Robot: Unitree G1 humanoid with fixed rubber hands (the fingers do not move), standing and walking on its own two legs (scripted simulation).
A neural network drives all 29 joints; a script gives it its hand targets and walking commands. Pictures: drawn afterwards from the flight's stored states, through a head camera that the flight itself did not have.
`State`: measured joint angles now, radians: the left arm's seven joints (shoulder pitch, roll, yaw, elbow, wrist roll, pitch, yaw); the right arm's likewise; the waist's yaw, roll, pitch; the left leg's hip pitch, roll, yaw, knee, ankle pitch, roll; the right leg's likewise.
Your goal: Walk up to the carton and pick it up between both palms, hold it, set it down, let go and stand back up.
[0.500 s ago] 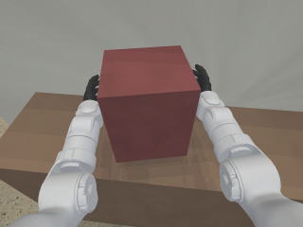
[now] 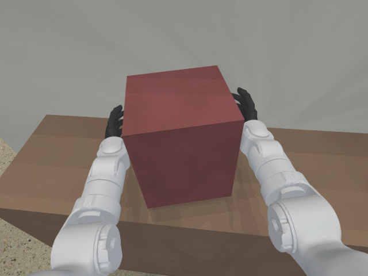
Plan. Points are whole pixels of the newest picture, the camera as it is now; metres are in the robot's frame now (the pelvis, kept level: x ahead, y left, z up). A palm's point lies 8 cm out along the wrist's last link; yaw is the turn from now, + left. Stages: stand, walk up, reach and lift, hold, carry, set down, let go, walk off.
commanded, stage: set down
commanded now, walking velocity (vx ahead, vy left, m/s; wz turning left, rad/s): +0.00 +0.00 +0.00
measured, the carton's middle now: (181, 138) +0.42 +0.04 +0.06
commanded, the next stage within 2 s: none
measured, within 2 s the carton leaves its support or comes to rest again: rests again in 0.98 s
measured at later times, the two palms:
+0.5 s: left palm (113, 143) +0.38 +0.19 +0.08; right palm (245, 121) +0.43 -0.10 +0.11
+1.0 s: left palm (114, 145) +0.39 +0.19 +0.08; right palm (245, 126) +0.43 -0.11 +0.10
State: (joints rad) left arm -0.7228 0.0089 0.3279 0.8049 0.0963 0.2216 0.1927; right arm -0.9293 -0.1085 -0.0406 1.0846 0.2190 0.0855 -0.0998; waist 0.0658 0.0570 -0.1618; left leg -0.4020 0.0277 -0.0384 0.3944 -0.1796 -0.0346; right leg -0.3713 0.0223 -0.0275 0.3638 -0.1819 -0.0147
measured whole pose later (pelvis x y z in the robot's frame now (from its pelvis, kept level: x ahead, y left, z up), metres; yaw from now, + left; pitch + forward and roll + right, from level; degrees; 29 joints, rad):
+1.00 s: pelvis +0.00 +0.00 +0.00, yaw +0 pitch +11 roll -1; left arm -0.74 0.00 0.38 0.94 0.15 0.07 0.17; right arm -0.89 -0.08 -0.16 1.11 0.03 -0.01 -0.06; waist 0.07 0.03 -0.16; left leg -0.40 0.03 -0.04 0.39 -0.18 -0.03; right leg -0.37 0.02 -0.03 0.36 -0.18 -0.01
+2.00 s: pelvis -0.02 +0.01 +0.00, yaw -1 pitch +16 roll -1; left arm -0.75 -0.01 0.31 0.70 -0.09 0.24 0.25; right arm -0.90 -0.32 -0.01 0.96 0.22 0.07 -0.01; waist 0.14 0.07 -0.15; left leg -0.56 0.04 -0.03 0.43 -0.15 -0.03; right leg -0.52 0.03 -0.02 0.36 -0.13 -0.01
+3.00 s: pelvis -0.05 +0.01 +0.00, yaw -1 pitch +7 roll -1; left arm -0.49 0.11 0.20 0.19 -0.18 0.63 0.23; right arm -0.64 -0.39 0.00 0.70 0.30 0.28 0.03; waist 0.14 0.06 -0.08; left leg -0.42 0.04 -0.03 0.43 -0.13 -0.03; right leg -0.38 0.03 -0.02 0.36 -0.11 -0.01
